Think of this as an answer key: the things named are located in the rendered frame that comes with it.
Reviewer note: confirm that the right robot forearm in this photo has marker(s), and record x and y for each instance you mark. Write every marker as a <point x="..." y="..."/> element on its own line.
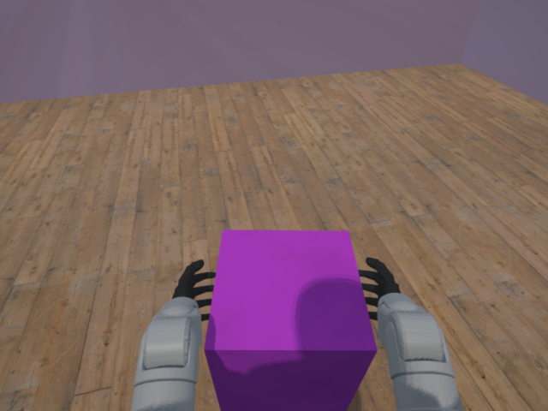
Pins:
<point x="419" y="360"/>

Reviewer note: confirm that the robot left hand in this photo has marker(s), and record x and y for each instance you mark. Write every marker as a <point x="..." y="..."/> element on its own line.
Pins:
<point x="187" y="281"/>

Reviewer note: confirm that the left robot forearm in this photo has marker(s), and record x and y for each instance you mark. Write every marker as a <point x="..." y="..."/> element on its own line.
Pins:
<point x="167" y="365"/>

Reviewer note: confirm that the robot right hand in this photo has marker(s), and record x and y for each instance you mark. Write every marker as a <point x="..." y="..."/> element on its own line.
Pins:
<point x="384" y="279"/>

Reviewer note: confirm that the carton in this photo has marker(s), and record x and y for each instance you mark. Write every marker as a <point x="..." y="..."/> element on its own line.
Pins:
<point x="288" y="328"/>

